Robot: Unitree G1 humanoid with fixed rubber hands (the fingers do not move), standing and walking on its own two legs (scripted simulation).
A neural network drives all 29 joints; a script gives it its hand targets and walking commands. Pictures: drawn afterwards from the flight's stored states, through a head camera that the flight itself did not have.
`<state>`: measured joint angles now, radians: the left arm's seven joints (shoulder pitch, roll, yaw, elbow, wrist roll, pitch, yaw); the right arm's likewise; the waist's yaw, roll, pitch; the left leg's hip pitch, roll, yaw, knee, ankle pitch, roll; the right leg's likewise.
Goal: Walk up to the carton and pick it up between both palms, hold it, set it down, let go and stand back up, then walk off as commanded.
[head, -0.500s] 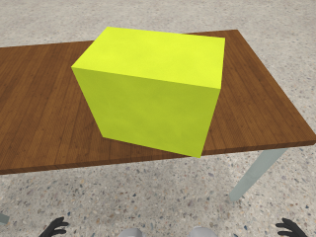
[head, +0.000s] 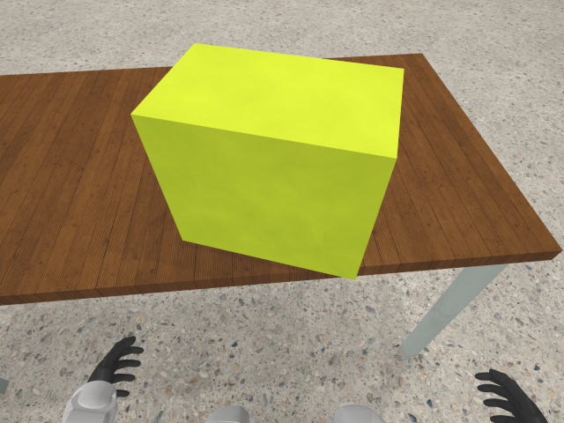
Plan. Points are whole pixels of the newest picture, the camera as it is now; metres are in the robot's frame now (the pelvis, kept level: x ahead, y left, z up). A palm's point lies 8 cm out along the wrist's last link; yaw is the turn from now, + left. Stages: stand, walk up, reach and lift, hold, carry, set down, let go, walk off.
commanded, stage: reach and lift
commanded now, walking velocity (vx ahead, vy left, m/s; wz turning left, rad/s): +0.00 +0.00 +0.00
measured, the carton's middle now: (278, 166) +0.46 +0.04 +0.10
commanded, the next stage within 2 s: none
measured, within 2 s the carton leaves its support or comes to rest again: neither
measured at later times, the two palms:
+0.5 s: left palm (60, 367) +0.19 +0.31 +0.01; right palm (492, 418) +0.14 -0.22 +0.01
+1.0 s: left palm (55, 336) +0.21 +0.30 +0.06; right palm (494, 383) +0.17 -0.20 +0.07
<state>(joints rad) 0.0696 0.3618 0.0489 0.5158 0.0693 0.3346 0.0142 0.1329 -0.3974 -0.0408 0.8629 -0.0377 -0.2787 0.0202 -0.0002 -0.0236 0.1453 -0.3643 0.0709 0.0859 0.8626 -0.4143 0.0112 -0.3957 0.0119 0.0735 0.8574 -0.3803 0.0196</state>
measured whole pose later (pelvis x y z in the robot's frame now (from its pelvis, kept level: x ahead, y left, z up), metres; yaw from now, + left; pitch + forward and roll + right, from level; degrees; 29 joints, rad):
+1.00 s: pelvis -0.01 +0.03 +0.04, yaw +1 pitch -6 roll -1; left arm 0.18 0.41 0.06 0.07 -0.19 0.23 -0.07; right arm 0.42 -0.23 -0.04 -0.11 0.17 0.17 -0.13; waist 0.00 -0.01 0.10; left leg -0.19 0.02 0.09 0.50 -0.22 0.05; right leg -0.13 -0.01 0.07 0.44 -0.21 0.02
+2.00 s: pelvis +0.02 +0.03 +0.04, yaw +1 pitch -3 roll -1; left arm 0.00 0.54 0.08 -0.17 -0.35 0.47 -0.12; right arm 0.14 -0.18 -0.04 -0.42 0.27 0.51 -0.23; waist 0.00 0.01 0.10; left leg -0.18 0.02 0.09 0.48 -0.24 0.03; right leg -0.13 -0.01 0.07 0.41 -0.23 0.02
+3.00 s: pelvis +0.01 +0.04 +0.04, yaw +1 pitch -3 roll -2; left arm -0.79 0.59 0.10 0.39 -0.36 0.61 -0.14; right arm -0.63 -0.25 -0.10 0.25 0.28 0.54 -0.23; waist -0.03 0.00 0.10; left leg -0.20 0.02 0.09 0.47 -0.22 0.03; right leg -0.13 -0.01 0.07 0.36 -0.19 0.02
